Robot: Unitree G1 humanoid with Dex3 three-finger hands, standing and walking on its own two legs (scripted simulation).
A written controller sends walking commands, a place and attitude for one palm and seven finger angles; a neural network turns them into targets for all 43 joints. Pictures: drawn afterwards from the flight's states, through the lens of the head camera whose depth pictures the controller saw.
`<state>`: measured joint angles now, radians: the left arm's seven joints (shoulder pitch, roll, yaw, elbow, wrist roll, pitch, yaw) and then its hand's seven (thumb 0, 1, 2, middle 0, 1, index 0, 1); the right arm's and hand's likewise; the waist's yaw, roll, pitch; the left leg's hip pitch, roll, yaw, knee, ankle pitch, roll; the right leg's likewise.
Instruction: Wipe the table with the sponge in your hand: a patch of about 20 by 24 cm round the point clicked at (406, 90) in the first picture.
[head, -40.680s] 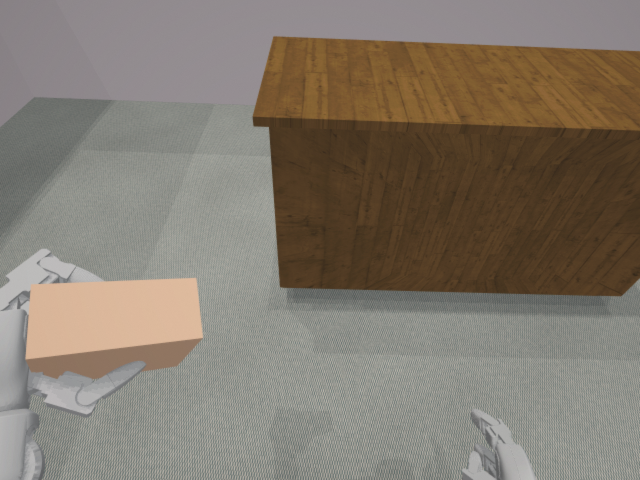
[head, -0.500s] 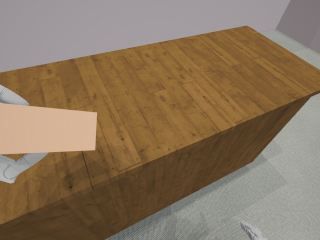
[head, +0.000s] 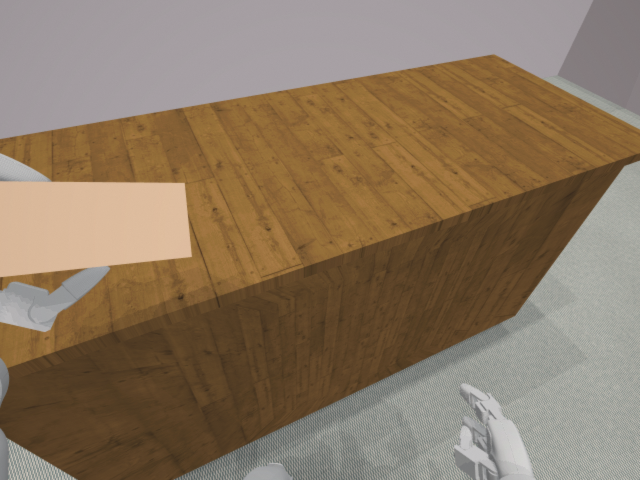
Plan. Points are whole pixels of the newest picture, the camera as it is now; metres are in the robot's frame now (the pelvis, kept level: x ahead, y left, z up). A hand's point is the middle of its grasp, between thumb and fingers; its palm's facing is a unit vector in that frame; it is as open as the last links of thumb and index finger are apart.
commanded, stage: step back with the hand held close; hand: left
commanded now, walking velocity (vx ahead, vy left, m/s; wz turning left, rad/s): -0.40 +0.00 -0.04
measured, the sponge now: (115, 229) +0.26 +0.21 +0.24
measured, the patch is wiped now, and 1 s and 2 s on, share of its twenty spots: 0.95 0.95 0.95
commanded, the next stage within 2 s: stop stepping back and stand still in 0.22 s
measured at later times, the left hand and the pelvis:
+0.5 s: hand out of the picture +0.06 +0.21 +0.27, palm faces +0.44 -0.83 -0.33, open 10.1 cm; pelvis -0.17 -0.01 +0.00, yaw -2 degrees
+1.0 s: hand out of the picture -0.08 +0.20 +0.28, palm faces +0.51 -0.79 -0.34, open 10.1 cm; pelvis -0.29 -0.04 +0.00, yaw +0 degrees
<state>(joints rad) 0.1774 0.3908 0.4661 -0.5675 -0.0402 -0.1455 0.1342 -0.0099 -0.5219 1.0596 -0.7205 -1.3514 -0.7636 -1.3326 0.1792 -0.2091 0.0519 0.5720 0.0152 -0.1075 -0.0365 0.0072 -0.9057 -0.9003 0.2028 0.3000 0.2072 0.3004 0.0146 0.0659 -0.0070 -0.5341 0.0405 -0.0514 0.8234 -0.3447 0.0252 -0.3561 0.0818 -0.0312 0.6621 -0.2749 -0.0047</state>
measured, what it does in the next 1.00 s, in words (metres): walks backwards: left foot, then right foot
